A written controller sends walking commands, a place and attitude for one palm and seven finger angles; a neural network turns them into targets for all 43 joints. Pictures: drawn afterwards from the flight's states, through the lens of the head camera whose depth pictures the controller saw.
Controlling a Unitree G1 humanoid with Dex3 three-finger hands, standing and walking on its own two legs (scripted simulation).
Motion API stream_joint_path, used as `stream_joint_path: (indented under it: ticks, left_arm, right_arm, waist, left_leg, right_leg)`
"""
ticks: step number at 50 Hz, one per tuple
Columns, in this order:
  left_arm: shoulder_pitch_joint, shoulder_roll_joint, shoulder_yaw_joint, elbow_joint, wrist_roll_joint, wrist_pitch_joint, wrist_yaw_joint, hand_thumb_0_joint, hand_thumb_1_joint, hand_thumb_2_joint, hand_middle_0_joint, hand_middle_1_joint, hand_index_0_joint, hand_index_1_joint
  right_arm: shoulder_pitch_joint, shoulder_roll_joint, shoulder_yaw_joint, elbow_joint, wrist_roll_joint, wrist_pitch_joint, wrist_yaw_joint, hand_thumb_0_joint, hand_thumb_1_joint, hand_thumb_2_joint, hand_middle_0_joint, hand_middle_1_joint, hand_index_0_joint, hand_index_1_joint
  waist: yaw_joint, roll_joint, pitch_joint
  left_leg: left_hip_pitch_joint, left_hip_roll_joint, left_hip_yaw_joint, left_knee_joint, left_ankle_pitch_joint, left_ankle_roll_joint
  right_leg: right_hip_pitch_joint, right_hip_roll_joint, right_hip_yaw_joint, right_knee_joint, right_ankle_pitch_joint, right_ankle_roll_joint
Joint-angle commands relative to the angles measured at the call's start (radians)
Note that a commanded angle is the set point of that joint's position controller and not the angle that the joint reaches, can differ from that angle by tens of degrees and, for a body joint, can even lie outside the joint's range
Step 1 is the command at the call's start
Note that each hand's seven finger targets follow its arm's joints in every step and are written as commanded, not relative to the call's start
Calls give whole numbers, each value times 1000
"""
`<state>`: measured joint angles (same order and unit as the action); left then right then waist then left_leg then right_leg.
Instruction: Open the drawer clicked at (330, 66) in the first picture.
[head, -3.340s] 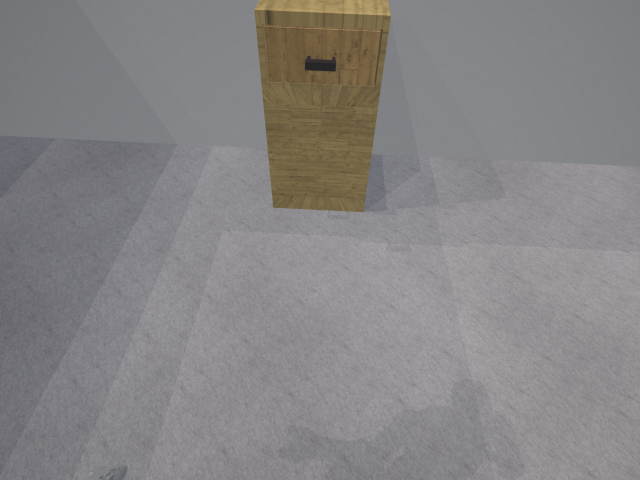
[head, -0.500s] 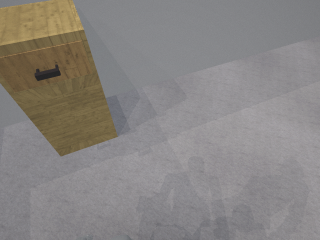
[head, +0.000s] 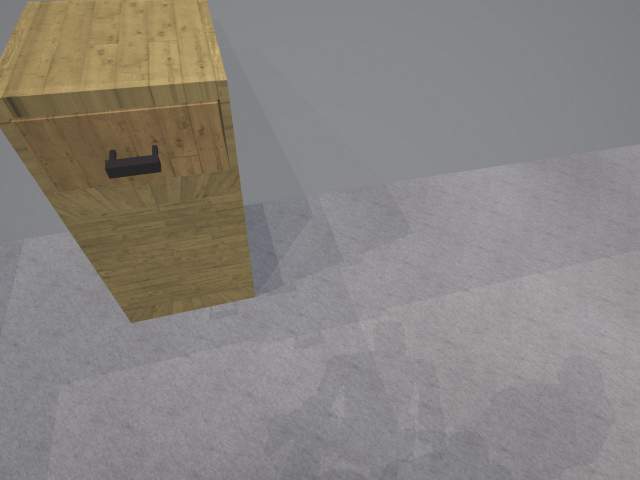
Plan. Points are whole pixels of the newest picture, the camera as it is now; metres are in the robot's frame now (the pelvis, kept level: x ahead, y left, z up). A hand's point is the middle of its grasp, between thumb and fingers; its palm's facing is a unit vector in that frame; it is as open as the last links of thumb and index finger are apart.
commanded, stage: turn to face it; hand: left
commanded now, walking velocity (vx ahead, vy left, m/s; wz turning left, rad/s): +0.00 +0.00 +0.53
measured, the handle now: (134, 159) +0.69 +0.43 -0.07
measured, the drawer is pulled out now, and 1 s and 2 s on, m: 0.01 0.01 0.01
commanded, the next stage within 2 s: take the last steps up to it in 0.40 s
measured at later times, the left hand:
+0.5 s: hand out of the picture +0.03 +0.15 -0.15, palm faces +0.30 -0.92 -0.26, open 7.4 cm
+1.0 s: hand out of the picture +0.06 +0.17 -0.17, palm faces +0.35 -0.92 -0.19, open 7.4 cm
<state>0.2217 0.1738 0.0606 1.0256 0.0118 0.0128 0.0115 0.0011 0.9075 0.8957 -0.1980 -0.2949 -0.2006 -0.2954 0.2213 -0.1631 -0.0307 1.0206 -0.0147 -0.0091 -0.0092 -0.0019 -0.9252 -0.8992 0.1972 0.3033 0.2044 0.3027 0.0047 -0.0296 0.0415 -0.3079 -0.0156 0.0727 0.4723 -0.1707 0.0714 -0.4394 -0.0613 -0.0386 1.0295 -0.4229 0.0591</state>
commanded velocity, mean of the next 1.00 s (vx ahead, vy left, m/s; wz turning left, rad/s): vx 0.16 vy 0.00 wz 0.19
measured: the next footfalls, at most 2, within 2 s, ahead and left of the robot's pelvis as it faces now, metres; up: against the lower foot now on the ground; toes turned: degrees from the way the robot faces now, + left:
right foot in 0.24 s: +0.08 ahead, -0.15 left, +0.00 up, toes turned +5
left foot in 0.66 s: -0.01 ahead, +0.09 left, +0.00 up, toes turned +23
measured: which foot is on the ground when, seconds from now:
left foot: down 0.00-0.24, up 0.26-0.64, down 0.66-1.00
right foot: up 0.00-0.22, down 0.24-0.66, up 0.68-1.00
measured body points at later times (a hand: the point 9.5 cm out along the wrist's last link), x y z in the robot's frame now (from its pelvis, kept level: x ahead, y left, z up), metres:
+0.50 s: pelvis +0.02 -0.06 +0.00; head +0.04 -0.07 +0.45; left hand +0.02 +0.20 -0.13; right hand +0.15 -0.29 -0.15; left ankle -0.03 +0.08 -0.67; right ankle +0.04 -0.16 -0.74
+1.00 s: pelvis +0.09 -0.02 +0.00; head +0.10 -0.02 +0.44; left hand +0.04 +0.22 -0.15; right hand +0.13 -0.25 -0.16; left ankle -0.04 +0.07 -0.74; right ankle +0.18 -0.10 -0.73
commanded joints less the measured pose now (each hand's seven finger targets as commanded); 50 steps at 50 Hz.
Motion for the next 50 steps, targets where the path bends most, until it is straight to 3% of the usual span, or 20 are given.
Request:
stream_joint_path:
  ticks: [1, 7, 10, 11, 12, 13, 15, 17, 25, 30, 31, 32, 33, 34, 36, 38, 41, 47, 49, 50]
  left_arm:
    - [18, 65, 21, -85, 5, 5, 12, 0, 900, 900, -200, -300, -200, -300]
    - [-7, 65, 23, -138, -1, 3, 16, 0, 900, 900, -200, -300, -200, -300]
    - [68, 101, 28, -136, -2, -13, 23, 0, 900, 900, -200, -300, -200, -300]
    - [84, 173, 39, -143, 12, -23, 30, 0, 900, 900, -200, -300, -200, -300]
    - [75, 256, 52, -161, 20, -23, 30, 0, 900, 900, -200, -300, -200, -300]
    - [58, 244, 52, -172, 12, -21, 34, 0, 900, 900, -200, -300, -200, -300]
    - [-43, 189, 32, -188, 11, -21, 30, 0, 900, 900, -200, -300, -200, -300]
    - [-51, 160, 19, -189, 11, -28, 27, 0, 900, 900, -200, -300, -200, -300]
    - [98, 223, 28, -116, 24, -21, 22, 0, 900, 900, -200, -300, -200, -300]
    - [95, 221, 27, -62, 13, -24, 10, 0, 900, 900, -200, -300, -200, -300]
    - [87, 188, 21, -65, 6, -22, 5, 0, 900, 900, -200, -300, -200, -300]
    - [86, 133, 9, -84, 1, -19, -5, 0, 900, 900, -200, -300, -200, -300]
    - [19, 97, -8, -118, 12, -23, -10, 0, 900, 900, -200, -300, -200, -300]
    - [-33, 111, -6, -122, 22, -21, -7, 0, 900, 900, -200, -300, -200, -300]
    - [-33, 115, 1, -86, 17, -22, -20, 0, 900, 900, -200, -300, -200, -300]
    - [32, 103, -6, -42, 16, -27, -31, 0, 900, 900, -200, -300, -200, -300]
    - [36, 77, -13, -31, 14, -25, -30, 0, 900, 900, -200, -300, -200, -300]
    - [-17, 54, -11, -47, 11, -36, -35, 0, 900, 900, -200, -300, -200, -300]
    - [53, 63, -1, -19, 13, -44, -35, 0, 900, 900, -200, -300, -200, -300]
    - [158, 91, 10, 13, 16, -52, -31, 0, 900, 900, -200, -300, -200, -300]
  right_arm:
    - [44, -188, -57, -68, -6, -4, -8, 0, -900, -900, 200, 300, 200, 300]
    - [16, -211, -80, -102, -13, 18, -2, 0, -900, -900, 200, 300, 200, 300]
    - [-10, -195, -82, -127, -1, 23, 4, 0, -900, -900, 200, 300, 200, 300]
    - [3, -140, -76, -139, 8, 23, 11, 0, -900, -900, 200, 300, 200, 300]
    - [-2, -100, -68, -172, 5, 23, 11, 0, -900, -900, 200, 300, 200, 300]
    - [-30, -149, -80, -174, -6, 39, 8, 0, -900, -900, 200, 300, 200, 300]
    - [-17, -134, -79, -136, -7, 57, 17, 0, -900, -900, 200, 300, 200, 300]
    - [13, -120, -71, -116, -8, 59, 24, 0, -900, -900, 200, 300, 200, 300]
    - [-121, -102, -42, -140, 5, 55, 23, 0, -900, -900, 200, 300, 200, 300]
    - [-22, -109, -23, -98, -1, 21, 18, 0, -900, -900, 200, 300, 200, 300]
    - [30, -147, -31, -79, -2, 8, 16, 0, -900, -900, 200, 300, 200, 300]
    - [83, -235, -50, -63, -13, 2, 11, 0, -900, -900, 200, 300, 200, 300]
    - [144, -293, -59, -55, -13, 7, 9, 0, -900, -900, 200, 300, 200, 300]
    - [158, -264, -55, -36, -15, 2, 0, 0, -900, -900, 200, 300, 200, 300]
    - [90, -191, -32, -39, -10, -8, -12, 0, -900, -900, 200, 300, 200, 300]
    - [60, -164, -24, -41, -5, -26, -14, 0, -900, -900, 200, 300, 200, 300]
    - [108, -157, -32, -11, -4, -40, -16, 0, -900, -900, 200, 300, 200, 300]
    - [139, -172, -41, 33, -13, -37, -14, 0, -900, -900, 200, 300, 200, 300]
    - [133, -160, -38, 44, -11, -35, -15, 0, -900, -900, 200, 300, 200, 300]
    - [124, -147, -34, 46, -6, -38, -14, 0, -900, -900, 200, 300, 200, 300]
  waist:
    - [-16, 155, -88]
    - [-17, 176, -80]
    - [27, 109, -102]
    - [31, -70, -111]
    - [33, -285, -91]
    - [38, -222, -81]
    - [-19, -105, 2]
    - [-28, -118, -8]
    - [49, -160, -34]
    - [4, -154, -79]
    - [-20, -45, -93]
    - [-46, 208, -89]
    - [-81, 310, -38]
    - [-98, 290, 8]
    - [-54, 248, 110]
    - [-16, 187, 79]
    - [-15, 151, 46]
    - [-20, 160, 73]
    - [19, 111, 67]
    - [71, 59, 30]
  left_leg:
    - [97, 255, -295, -180, 213, 108]
    - [31, 233, -382, -136, 159, 102]
    - [-85, 160, -344, -13, 118, 32]
    - [-225, 64, -236, 153, -61, -36]
    - [-315, -51, -74, 376, -373, -100]
    - [-281, -2, -122, 557, -407, -97]
    - [-272, 39, -118, 728, -282, -107]
    - [-254, 47, -88, 733, -211, -124]
    - [-121, 35, -12, 370, -295, -128]
    - [138, 25, 44, -5, -157, -97]
    - [277, 70, -4, -114, -118, -78]
    - [404, 270, -267, -160, -139, 3]
    - [390, 417, -432, -242, -158, 94]
    - [319, 410, -442, -282, -229, 125]
    - [218, 344, -349, -303, -210, 114]
    - [215, 289, -239, -287, -34, 95]
    - [263, 269, -174, -261, 138, 103]
    - [204, 275, -158, -217, 78, 92]
    - [109, 247, -139, -130, 19, 62]
    - [44, 198, -97, 12, 14, 35]
  right_leg:
    - [-33, -12, 16, -53, 22, 17]
    - [102, 34, 5, -299, 25, 4]
    - [328, 15, 20, -607, 213, -7]
    - [438, -169, 202, -733, 196, -59]
    - [403, -404, 399, -779, 306, -178]
    - [288, -435, 378, -778, 339, -227]
    - [194, -312, 217, -746, 356, -202]
    - [214, -252, 98, -719, 430, -175]
    - [317, -269, 65, -672, 608, -205]
    - [258, -234, 33, -635, 272, -137]
    - [152, -189, -17, -555, 144, -94]
    - [-58, -76, -109, -369, -19, -36]
    - [-194, -19, -126, -173, -169, -18]
    - [-221, -34, -56, -60, -167, -28]
    - [-235, -65, 1, 29, -21, -35]
    - [-172, -68, -12, 12, 64, -25]
    - [-132, -60, -36, -90, 91, -13]
    - [24, -21, -84, -362, 115, -30]
    - [200, 12, -106, -465, 192, -45]
    - [352, 3, -71, -536, 198, -61]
